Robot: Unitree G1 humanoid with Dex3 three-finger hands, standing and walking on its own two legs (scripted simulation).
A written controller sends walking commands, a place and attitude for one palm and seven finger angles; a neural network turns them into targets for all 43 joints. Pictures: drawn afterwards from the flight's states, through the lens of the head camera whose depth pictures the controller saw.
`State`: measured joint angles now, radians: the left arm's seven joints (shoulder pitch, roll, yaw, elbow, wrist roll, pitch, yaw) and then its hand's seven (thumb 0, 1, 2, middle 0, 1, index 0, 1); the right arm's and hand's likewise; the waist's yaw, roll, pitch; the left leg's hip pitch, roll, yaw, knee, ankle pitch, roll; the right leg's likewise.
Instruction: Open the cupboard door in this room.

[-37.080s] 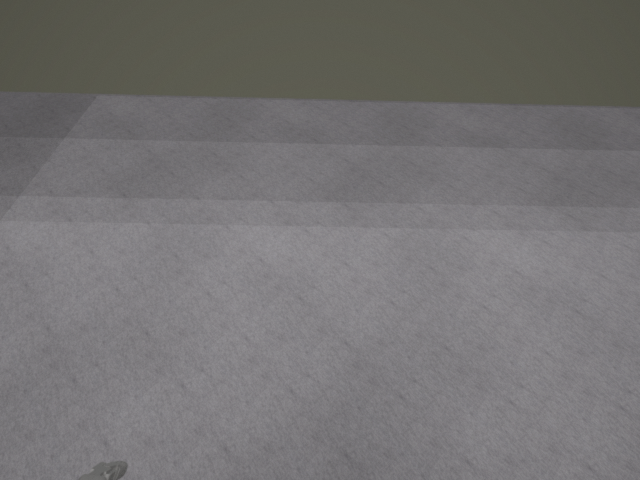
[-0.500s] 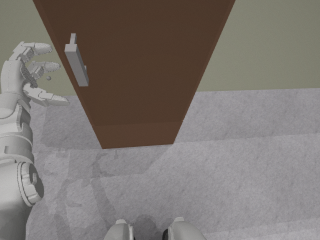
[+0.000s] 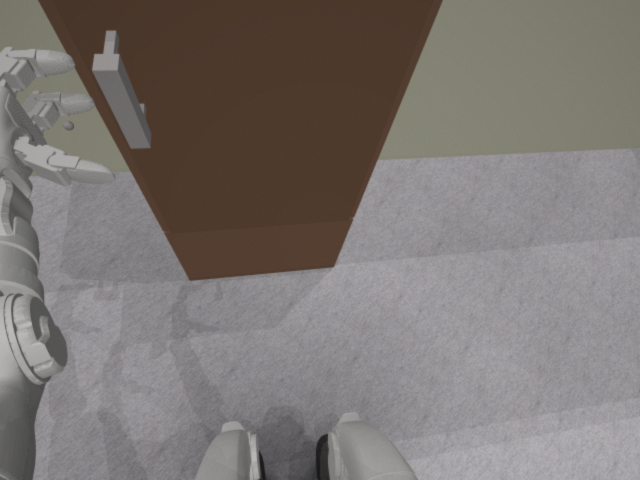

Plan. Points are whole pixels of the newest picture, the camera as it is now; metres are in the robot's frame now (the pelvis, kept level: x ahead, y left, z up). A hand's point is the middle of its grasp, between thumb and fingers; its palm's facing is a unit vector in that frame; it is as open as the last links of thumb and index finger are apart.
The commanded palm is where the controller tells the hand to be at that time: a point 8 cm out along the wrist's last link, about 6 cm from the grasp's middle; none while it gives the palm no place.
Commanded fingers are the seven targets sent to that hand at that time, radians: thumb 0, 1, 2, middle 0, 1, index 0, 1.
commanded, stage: slide the fingers in behind the handle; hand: left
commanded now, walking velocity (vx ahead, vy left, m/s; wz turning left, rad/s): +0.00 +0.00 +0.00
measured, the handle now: (126, 92) +0.57 +0.19 +0.08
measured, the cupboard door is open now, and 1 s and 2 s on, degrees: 0 0 0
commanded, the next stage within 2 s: close the thumb around the handle in 1.46 s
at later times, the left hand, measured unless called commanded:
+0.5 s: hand (105, 124) +0.51 +0.21 +0.08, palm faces +0.03 -1.00 +0.01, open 14.0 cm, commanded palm +0.49 +0.24 +0.08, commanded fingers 0.00 -0.50 0.30 -0.30 -1.20 -0.30 -1.20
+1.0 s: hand (135, 128) +0.50 +0.18 +0.08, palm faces +0.06 -1.00 -0.01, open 13.9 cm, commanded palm +0.48 +0.22 +0.08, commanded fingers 0.00 -0.50 0.30 -0.30 -1.20 -0.30 -1.20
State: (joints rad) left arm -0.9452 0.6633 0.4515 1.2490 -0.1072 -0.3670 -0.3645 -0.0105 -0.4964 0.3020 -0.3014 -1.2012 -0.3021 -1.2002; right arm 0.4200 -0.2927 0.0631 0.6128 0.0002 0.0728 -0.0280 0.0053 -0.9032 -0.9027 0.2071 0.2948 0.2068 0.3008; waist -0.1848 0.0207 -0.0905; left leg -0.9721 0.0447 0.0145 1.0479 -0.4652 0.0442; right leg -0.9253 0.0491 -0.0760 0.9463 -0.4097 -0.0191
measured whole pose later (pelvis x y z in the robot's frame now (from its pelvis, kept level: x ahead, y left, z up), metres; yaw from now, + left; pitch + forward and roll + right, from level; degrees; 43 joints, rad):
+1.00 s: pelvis +0.01 -0.01 +0.00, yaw +1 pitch +20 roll -3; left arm -0.88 0.44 0.36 1.17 -0.09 -0.43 -0.17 -0.01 -0.50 0.30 -0.29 -1.20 -0.30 -1.20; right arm 0.41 -0.27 0.03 0.63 -0.01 0.06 0.01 0.01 -0.90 -0.90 0.21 0.29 0.21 0.30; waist -0.16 0.03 -0.11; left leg -0.90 0.04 0.02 1.01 -0.46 0.03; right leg -0.87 0.04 -0.07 0.95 -0.42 -0.03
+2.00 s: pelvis +0.02 -0.01 +0.00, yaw +0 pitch +22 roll -3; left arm -0.90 0.42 0.35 1.18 -0.08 -0.43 -0.13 0.00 0.26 0.63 -0.35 -1.28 -0.34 -1.28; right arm 0.40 -0.26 0.03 0.63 -0.02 0.06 0.02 0.01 -0.90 -0.90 0.21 0.29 0.21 0.30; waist -0.16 0.04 -0.12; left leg -0.91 0.03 0.03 1.01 -0.48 0.04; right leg -0.89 0.04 -0.06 0.95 -0.44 -0.02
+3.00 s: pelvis +0.03 -0.01 +0.02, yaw +1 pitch +15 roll -1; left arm -0.18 -0.05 0.01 0.36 0.00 -0.32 0.43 0.02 0.69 0.76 -0.32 -1.35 -0.39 -1.35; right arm 0.26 -0.22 -0.02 0.57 -0.05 0.02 0.07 0.01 -0.91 -0.90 0.20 0.29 0.20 0.30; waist -0.03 0.03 -0.15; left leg -0.71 0.01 0.04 0.92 -0.47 0.03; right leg -0.70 0.03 -0.04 0.89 -0.45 -0.03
